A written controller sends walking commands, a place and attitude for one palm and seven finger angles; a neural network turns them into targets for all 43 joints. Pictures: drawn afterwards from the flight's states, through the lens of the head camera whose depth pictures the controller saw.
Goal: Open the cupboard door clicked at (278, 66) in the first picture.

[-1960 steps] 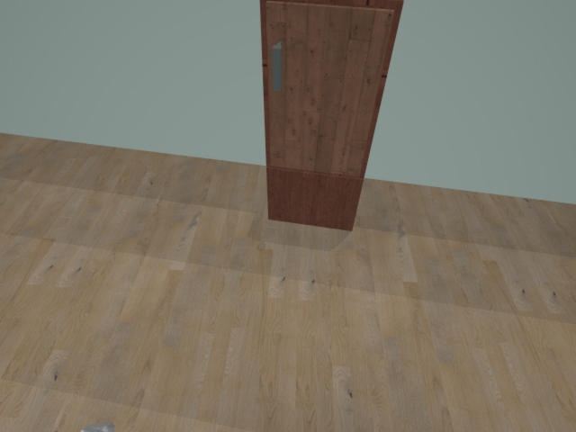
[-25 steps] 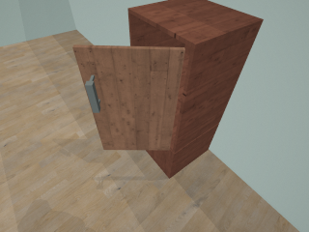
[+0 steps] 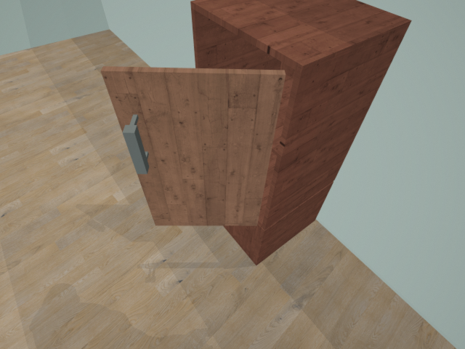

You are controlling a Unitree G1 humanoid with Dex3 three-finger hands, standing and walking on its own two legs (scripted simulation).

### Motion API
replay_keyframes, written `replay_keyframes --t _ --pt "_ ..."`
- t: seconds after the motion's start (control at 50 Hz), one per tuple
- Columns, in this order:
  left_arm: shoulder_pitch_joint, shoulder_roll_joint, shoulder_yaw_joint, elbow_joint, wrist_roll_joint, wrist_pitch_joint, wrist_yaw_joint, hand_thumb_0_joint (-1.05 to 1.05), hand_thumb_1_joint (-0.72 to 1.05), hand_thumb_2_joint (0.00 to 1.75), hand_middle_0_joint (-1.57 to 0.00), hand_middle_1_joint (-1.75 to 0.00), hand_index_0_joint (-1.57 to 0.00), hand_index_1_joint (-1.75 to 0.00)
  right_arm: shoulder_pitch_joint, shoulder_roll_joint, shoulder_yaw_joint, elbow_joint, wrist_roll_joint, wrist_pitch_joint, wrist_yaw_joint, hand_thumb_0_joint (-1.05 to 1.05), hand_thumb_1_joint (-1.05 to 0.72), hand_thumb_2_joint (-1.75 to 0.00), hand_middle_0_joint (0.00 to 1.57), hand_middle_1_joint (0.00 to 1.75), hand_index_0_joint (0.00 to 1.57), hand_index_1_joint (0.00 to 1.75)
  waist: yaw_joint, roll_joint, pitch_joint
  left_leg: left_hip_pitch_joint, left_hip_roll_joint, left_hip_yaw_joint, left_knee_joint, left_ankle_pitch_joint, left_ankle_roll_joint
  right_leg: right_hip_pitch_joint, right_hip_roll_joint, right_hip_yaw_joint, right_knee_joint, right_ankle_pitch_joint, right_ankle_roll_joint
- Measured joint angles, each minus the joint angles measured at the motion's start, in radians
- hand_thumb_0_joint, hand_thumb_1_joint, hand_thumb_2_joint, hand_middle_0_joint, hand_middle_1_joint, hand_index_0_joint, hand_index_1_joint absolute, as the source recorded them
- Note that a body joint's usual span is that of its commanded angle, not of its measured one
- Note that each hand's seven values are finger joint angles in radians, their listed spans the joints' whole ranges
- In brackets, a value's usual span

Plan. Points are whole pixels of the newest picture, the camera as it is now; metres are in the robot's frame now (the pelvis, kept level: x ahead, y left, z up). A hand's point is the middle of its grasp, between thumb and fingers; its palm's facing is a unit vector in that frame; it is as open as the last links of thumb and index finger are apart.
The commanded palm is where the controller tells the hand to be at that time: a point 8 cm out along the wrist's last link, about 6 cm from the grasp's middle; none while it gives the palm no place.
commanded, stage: come to a stop and stand still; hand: left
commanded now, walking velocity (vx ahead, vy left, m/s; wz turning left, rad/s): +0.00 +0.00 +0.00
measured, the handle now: (138, 144) +0.53 +0.26 +0.01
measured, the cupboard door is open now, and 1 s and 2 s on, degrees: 53 53 53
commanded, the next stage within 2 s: look again from close up in 0.46 s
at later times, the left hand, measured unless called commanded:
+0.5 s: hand out of the picture +0.02 +0.19 -0.17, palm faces +0.02 -0.98 -0.21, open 7.4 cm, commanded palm none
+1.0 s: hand out of the picture -0.02 +0.16 -0.17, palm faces +0.04 -0.99 -0.13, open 7.4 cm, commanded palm none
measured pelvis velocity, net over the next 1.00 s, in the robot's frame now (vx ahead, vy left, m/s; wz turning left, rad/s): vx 0.00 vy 0.01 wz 0.01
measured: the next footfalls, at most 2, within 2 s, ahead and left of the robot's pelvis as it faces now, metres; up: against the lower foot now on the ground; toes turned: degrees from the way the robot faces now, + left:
none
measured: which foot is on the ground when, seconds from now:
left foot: down 0.00-1.00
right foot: down 0.00-1.00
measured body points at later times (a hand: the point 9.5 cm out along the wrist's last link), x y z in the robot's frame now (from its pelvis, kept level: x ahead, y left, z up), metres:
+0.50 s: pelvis -0.01 +0.00 +0.00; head -0.01 +0.01 +0.45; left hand +0.02 +0.24 -0.15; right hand -0.01 -0.22 -0.15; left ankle +0.04 +0.10 -0.73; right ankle -0.01 -0.11 -0.73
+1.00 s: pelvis +0.00 +0.01 +0.01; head +0.00 +0.02 +0.46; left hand -0.02 +0.21 -0.16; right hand +0.01 -0.22 -0.14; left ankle +0.04 +0.10 -0.73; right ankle -0.01 -0.11 -0.73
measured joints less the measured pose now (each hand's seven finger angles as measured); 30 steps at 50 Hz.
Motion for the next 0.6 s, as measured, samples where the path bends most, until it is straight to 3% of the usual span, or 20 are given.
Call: replay_keyframes --t 0.14,0.22,0.6 --pt "-0.012 0.011 -0.011 -0.013 -0.002 -0.011 0.012 0.01 0.92 0.89 -0.2 -0.3 -0.2 -0.3 0.045 -0.036 0.006 -0.011 -0.006 0.005 0.009 -0.01 -0.93 -0.9 0.2 0.3 0.2 0.3 -0.018 0.024 -0.014 -0.001 0.025 -0.009 0.009 0.002 -0.007 0.024 0.026 -0.008 -0.046 0.031 -0.005" --pt "-0.012 0.017 -0.017 -0.026 -0.006 -0.004 0.005 0.0 0.92 0.89 -0.2 -0.3 -0.2 -0.3 0.099 -0.058 0.008 -0.031 -0.014 0.003 0.011 -0.01 -0.92 -0.9 0.2 0.3 0.2 0.3 -0.038 0.025 -0.022 0.003 0.012 -0.015 0.029 -0.009 0.001 0.027 0.012 -0.014 -0.012 0.009 -0.003" --pt "0.025 0.019 -0.021 -0.016 -0.013 0.0 -0.007 0.0 0.91 0.89 -0.2 -0.3 -0.2 -0.3 0.181 -0.018 0.037 0.041 -0.015 0.001 0.02 0.0 -0.9 -0.9 0.2 0.3 0.2 0.3 -0.035 0.011 -0.026 0.004 -0.005 -0.018 -0.035 0.036 0.006 0.017 0.0 -0.019 -0.047 0.037 0.001"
